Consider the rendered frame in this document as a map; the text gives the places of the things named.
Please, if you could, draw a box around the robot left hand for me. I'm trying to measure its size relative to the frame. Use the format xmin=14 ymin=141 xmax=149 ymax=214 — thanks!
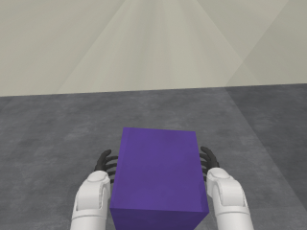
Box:
xmin=94 ymin=149 xmax=118 ymax=184

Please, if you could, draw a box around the robot right hand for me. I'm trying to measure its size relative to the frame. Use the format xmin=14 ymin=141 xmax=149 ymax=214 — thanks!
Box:
xmin=199 ymin=146 xmax=220 ymax=182

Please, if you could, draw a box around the carton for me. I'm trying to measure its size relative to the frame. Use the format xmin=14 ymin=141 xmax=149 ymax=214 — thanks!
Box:
xmin=109 ymin=126 xmax=210 ymax=230

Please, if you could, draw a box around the left robot forearm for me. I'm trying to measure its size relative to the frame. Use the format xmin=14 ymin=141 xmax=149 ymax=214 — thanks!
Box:
xmin=70 ymin=171 xmax=111 ymax=230

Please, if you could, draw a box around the right robot forearm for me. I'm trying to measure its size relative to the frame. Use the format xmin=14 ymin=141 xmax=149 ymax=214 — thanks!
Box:
xmin=206 ymin=168 xmax=254 ymax=230

